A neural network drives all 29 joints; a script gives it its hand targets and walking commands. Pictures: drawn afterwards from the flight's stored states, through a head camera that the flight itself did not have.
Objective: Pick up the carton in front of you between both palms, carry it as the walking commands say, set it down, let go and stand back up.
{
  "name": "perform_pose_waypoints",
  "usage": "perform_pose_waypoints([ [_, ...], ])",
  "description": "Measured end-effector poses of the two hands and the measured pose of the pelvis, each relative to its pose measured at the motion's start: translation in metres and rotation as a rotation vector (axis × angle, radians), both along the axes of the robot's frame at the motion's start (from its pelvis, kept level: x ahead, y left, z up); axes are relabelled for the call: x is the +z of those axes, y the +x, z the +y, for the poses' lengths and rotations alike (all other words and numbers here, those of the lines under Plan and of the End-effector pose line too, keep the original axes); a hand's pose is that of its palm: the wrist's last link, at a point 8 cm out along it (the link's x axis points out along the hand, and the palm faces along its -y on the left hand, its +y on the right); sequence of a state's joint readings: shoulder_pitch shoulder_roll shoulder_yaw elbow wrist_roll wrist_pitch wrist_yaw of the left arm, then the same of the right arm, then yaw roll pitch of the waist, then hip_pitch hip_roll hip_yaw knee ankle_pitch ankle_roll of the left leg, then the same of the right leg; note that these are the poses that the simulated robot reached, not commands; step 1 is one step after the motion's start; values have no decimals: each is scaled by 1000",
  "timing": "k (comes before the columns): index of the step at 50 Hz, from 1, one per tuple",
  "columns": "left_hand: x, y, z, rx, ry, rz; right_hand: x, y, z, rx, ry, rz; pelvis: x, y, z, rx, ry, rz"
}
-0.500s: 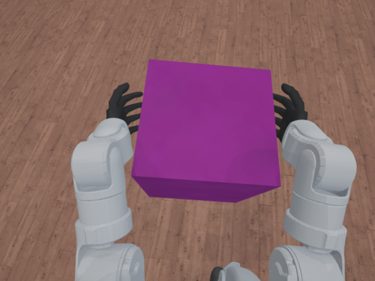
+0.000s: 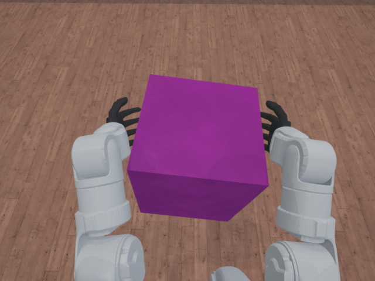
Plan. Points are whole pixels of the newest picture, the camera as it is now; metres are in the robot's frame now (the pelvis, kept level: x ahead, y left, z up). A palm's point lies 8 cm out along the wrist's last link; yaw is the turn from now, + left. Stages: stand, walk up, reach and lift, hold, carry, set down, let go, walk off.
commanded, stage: carry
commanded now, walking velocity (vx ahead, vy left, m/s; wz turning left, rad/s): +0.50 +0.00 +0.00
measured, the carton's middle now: (193, 156) +0.37 -0.02 +0.06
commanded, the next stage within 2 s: none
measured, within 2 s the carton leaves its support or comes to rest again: neither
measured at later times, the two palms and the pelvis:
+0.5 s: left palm (109, 27) +0.66 +0.15 +0.20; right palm (229, 17) +0.69 -0.14 +0.20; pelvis +0.31 -0.03 +0.04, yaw +1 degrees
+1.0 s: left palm out of the picture +0.99 +0.13 +0.25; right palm out of the picture +0.99 -0.17 +0.25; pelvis +0.63 -0.01 +0.07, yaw +0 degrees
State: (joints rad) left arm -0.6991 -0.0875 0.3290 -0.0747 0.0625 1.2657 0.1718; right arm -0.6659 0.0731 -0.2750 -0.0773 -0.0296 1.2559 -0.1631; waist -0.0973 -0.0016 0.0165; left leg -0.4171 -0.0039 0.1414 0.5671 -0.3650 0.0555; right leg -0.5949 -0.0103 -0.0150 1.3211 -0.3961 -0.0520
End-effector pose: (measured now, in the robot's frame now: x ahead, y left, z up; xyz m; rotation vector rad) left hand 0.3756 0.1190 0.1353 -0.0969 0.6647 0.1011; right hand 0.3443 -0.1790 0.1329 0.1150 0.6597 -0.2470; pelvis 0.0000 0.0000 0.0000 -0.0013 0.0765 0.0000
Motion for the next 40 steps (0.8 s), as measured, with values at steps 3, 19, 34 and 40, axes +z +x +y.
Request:
perform_pose_waypoints([
  [3,10,34,-3,3,-10,-38,13,36,-3,-5,3,-38,9,32,-1,-4,-9,6],
  [19,39,205,25,162,52,-17,46,269,24,175,19,-37,31,236,-40,12,-10,7],
  [34,68,424,27,30,42,-58,69,441,26,55,-23,-54,43,432,4,6,23,-8],
  [40,74,495,9,-12,3,-19,74,493,10,-10,-12,-10,70,494,11,-5,-7,3],
])
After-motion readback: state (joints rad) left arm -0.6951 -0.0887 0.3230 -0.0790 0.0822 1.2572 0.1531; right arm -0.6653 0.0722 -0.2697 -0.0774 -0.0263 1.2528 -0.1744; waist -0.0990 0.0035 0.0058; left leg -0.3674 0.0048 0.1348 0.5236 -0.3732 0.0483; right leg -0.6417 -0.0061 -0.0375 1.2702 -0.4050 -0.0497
